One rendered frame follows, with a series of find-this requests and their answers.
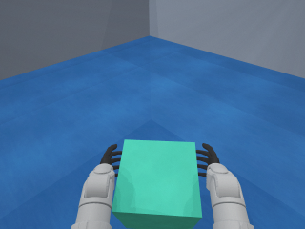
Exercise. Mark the left robot forearm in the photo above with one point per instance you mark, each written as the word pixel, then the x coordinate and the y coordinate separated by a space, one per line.
pixel 95 205

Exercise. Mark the carton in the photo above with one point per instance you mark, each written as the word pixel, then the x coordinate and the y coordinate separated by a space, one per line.
pixel 157 185

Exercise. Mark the right robot hand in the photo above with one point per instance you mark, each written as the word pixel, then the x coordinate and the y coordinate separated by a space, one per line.
pixel 211 158

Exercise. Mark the left robot hand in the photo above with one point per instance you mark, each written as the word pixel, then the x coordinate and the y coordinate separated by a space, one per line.
pixel 107 157

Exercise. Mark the right robot forearm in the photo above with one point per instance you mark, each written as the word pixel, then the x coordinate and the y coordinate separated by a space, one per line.
pixel 228 204

